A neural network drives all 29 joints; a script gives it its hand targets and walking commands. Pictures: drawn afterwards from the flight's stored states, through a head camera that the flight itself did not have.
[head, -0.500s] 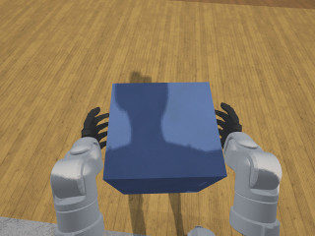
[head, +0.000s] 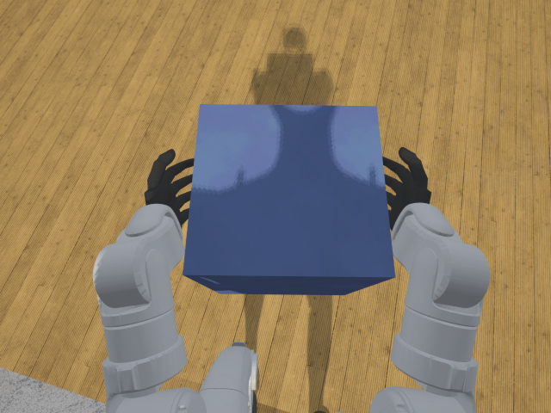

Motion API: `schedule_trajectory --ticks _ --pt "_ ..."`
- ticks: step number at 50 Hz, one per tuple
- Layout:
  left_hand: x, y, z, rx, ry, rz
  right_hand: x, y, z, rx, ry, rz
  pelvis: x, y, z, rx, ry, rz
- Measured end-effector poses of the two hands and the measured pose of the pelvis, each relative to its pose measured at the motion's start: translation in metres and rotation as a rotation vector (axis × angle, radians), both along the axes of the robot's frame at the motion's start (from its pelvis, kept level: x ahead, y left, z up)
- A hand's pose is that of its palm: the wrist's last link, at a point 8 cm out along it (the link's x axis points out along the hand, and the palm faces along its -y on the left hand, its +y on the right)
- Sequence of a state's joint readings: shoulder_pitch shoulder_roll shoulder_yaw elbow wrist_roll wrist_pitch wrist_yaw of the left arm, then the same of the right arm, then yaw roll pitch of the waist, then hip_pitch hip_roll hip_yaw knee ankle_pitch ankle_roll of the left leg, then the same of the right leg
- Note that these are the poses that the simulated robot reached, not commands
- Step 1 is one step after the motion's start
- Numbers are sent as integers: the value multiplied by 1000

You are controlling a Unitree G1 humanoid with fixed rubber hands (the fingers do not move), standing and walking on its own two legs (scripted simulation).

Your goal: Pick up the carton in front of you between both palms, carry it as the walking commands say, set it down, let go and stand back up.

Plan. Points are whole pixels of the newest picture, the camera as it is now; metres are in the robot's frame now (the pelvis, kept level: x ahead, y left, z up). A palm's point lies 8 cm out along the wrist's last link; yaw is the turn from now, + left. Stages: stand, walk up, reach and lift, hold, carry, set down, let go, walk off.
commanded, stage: carry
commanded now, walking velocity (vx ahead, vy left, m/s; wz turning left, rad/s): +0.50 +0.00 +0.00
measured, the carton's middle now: (284, 216) +0.37 +0.03 +0.03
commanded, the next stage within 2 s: none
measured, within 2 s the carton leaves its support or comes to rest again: neither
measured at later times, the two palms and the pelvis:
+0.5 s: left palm out of the picture +0.71 +0.20 +0.21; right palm out of the picture +0.70 -0.10 +0.21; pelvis +0.35 +0.07 +0.04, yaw +1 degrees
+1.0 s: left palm out of the picture +1.02 +0.27 +0.23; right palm out of the picture +1.01 -0.03 +0.23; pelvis +0.67 +0.12 +0.08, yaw +1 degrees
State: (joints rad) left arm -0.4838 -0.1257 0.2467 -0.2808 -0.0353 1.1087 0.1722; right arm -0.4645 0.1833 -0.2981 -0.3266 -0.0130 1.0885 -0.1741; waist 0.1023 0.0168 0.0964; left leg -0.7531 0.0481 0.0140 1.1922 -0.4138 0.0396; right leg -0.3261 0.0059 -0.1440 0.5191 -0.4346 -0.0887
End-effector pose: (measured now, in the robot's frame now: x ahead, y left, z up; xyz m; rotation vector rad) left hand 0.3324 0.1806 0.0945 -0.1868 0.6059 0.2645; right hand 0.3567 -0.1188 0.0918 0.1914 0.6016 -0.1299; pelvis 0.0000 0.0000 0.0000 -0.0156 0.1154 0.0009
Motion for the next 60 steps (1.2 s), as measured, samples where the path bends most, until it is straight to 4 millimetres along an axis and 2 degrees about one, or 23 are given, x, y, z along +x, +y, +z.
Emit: schedule_trajectory --ticks 3,6,9,12,16,22,26,30,33,36,42,48,50,55,60 --pt "49 6 14 -3 -57 -23 41 5 15 -12 -59 -18 48 12 1 2 -2 -8" --pt "108 9 25 12 -113 -86 86 8 31 -52 -116 -48 101 29 -6 11 -18 -9" --pt "162 5 34 25 -106 -168 122 4 44 -93 -105 -96 142 45 1 24 -42 -9" --pt "205 -1 50 21 -72 -213 150 -1 56 -90 -64 -137 180 58 18 -5 -42 -14" --pt "259 -6 80 0 -87 -225 194 -4 84 -71 -79 -181 229 69 35 -37 -42 -18" --pt "335 11 111 31 -123 -177 285 9 121 -86 -117 -132 309 71 42 -47 -48 7" --pt "387 28 112 47 -95 -129 357 26 120 -80 -92 -67 369 67 37 -55 -45 20" --pt "434 49 97 36 -30 -52 428 49 99 -71 -32 25 430 58 31 -56 -65 33" --pt "455 68 83 23 35 13 467 69 86 -55 32 71 461 55 43 -47 -72 27" --pt "480 80 84 20 40 38 498 82 87 -20 39 68 491 56 58 -33 -68 27" --pt "562 89 110 12 -32 0 565 87 113 -76 -37 37 561 73 77 -17 -45 33" --pt "663 90 131 22 -93 -111 636 89 138 -89 -93 -41 647 109 74 22 -58 7" --pt "692 87 137 24 -81 -152 654 86 141 -85 -78 -78 671 121 80 13 -61 9" --pt "756 78 151 -8 -29 -195 698 78 153 -83 -19 -142 726 139 103 -24 -37 3" --pt "818 84 173 3 -79 -180 763 82 181 -93 -68 -142 782 145 113 -34 -25 2"
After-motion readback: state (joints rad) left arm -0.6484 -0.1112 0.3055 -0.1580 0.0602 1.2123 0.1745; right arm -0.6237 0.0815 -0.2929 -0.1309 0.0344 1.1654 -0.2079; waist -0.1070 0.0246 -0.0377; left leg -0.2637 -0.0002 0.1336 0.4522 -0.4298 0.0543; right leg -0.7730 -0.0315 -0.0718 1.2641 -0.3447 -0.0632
